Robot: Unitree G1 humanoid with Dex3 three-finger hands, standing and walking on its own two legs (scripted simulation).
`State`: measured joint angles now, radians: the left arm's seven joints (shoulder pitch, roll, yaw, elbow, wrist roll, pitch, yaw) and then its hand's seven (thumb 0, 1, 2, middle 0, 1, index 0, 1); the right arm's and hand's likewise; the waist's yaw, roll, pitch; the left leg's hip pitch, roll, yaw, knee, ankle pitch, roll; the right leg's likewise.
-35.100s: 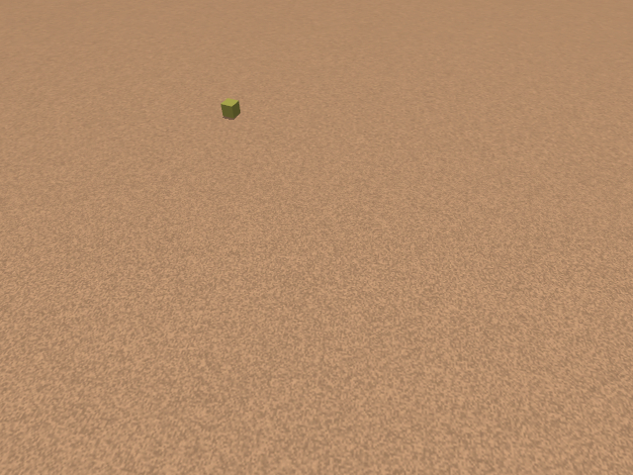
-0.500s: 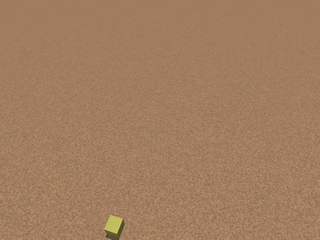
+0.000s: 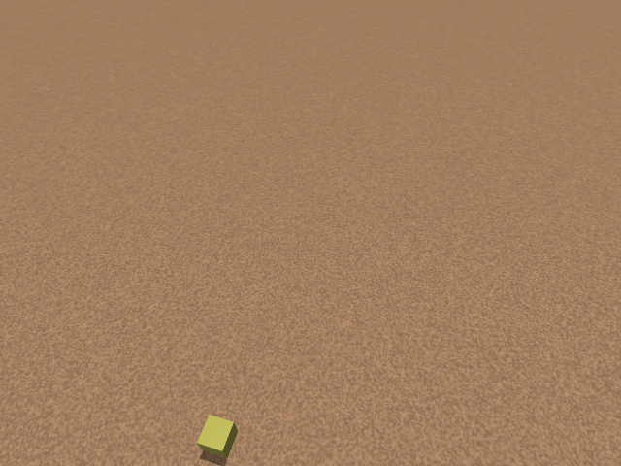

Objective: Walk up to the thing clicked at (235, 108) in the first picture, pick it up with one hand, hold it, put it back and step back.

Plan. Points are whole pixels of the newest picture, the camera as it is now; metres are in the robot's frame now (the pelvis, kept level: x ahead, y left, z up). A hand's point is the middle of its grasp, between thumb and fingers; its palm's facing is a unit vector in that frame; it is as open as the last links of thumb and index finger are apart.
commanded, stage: stand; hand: left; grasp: from above
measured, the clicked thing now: (218, 436) +0.37 +0.29 -0.74
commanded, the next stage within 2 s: step back in 1.06 s
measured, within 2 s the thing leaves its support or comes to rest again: neither
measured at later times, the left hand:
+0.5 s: hand out of the picture +0.09 +0.24 -0.16, palm faces +0.01 -0.94 -0.34, open 7.4 cm
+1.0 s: hand out of the picture +0.09 +0.24 -0.16, palm faces -0.01 -0.94 -0.34, open 7.4 cm
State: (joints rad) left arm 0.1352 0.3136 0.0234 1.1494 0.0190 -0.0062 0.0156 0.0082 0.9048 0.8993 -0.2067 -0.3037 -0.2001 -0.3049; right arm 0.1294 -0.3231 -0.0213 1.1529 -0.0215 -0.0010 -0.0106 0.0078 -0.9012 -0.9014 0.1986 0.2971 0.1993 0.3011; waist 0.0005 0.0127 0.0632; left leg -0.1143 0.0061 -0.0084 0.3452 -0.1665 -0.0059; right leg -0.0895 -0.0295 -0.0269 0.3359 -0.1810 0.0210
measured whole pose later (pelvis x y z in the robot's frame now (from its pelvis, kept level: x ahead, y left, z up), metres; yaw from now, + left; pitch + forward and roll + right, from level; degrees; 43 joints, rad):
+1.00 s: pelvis +0.02 -0.01 +0.00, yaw +0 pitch -3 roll +0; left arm 0.11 0.33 0.02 1.14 0.01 -0.01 0.01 0.01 0.91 0.90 -0.21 -0.30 -0.20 -0.30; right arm 0.11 -0.34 -0.01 1.15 -0.02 -0.01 -0.01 0.01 -0.90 -0.90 0.20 0.30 0.20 0.30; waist 0.00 0.01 0.06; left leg -0.09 0.02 0.00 0.32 -0.17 -0.02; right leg -0.08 -0.02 -0.02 0.32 -0.19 0.01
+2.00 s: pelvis -0.15 +0.03 -0.02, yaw -7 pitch -3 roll +2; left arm 0.19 0.37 0.08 0.85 0.04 0.04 0.00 0.01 0.90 0.90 -0.21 -0.30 -0.20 -0.30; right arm 0.12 -0.37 -0.05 0.90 0.00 0.05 -0.01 0.01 -0.90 -0.90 0.20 0.30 0.20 0.30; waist 0.02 0.00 0.15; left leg -0.43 -0.08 -0.03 0.95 -0.48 0.01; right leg -0.25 0.03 0.05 0.64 -0.33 -0.05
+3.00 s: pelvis -0.47 +0.02 -0.03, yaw +0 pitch -2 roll +2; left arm 0.09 0.40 0.08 0.76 0.03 0.06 0.02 0.01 0.90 0.90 -0.21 -0.30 -0.20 -0.30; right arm 0.21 -0.37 -0.05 0.89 -0.02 0.03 -0.03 0.01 -0.90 -0.90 0.20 0.30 0.20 0.30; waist 0.00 -0.05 0.20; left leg -0.24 -0.07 -0.03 0.66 -0.38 0.01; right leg -0.44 -0.07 0.01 0.72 -0.25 0.02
